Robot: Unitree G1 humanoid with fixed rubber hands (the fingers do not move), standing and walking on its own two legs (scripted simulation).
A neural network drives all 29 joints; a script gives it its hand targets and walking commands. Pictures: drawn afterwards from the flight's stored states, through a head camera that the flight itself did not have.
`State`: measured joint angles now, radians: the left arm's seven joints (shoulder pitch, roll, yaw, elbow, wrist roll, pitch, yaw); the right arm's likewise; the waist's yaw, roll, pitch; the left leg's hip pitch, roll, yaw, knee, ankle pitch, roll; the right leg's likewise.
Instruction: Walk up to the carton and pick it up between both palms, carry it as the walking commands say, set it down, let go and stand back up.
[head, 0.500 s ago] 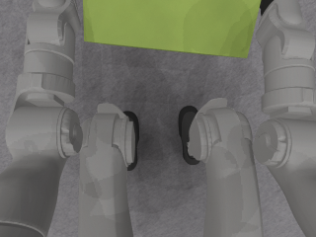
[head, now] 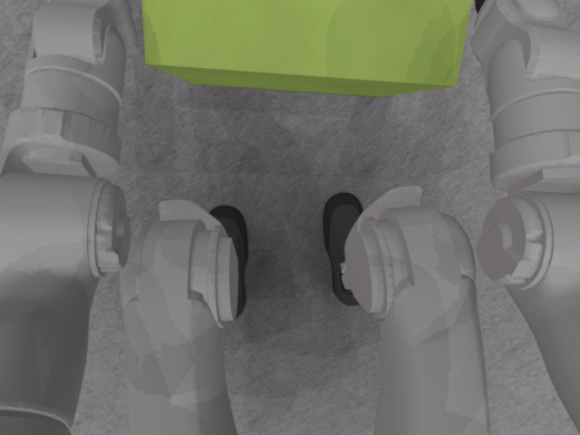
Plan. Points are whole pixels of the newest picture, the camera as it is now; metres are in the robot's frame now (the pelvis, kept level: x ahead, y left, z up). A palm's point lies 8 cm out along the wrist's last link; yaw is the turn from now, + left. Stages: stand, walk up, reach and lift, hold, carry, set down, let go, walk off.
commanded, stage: set down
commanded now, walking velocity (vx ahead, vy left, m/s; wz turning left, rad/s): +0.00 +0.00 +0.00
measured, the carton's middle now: out of the picture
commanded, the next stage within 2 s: none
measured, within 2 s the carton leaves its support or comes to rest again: neither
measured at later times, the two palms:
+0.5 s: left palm out of the picture +0.57 +0.16 -0.16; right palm out of the picture +0.53 -0.21 -0.14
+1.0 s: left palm out of the picture +0.56 +0.17 -0.17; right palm out of the picture +0.53 -0.21 -0.15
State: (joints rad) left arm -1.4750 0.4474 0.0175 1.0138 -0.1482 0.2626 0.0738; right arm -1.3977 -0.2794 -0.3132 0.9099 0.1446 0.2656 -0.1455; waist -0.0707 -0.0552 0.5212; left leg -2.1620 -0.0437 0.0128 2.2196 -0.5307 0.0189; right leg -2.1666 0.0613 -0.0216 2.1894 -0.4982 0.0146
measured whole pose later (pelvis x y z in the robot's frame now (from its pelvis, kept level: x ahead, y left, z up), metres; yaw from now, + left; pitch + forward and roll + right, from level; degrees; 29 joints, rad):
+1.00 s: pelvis +0.03 +0.00 -0.01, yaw +0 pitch +37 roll -1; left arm -1.35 0.38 0.12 1.10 -0.06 0.14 0.01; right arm -1.24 -0.22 -0.39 0.96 0.08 0.14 -0.08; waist -0.07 -0.05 0.25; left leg -2.30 -0.04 0.01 2.25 -0.59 0.01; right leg -2.31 0.06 -0.03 2.22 -0.55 0.00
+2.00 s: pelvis +0.03 +0.00 -0.02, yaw +0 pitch +28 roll -1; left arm -1.33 0.55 0.06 0.98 -0.23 0.11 0.02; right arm -1.21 -0.34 -0.22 0.87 0.26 0.10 -0.11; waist -0.06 -0.03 0.52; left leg -2.19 -0.05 0.01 2.32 -0.62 0.01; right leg -2.19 0.05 -0.04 2.29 -0.59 0.00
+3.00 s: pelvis +0.01 +0.00 +0.20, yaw +1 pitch +27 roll -1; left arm -1.22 0.62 0.15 0.63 -0.21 0.38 -0.06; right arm -1.09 -0.39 -0.25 0.43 0.24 0.40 -0.11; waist -0.08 0.00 0.52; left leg -1.57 -0.06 -0.02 1.56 -0.45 0.01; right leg -1.56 0.05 0.00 1.53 -0.43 0.01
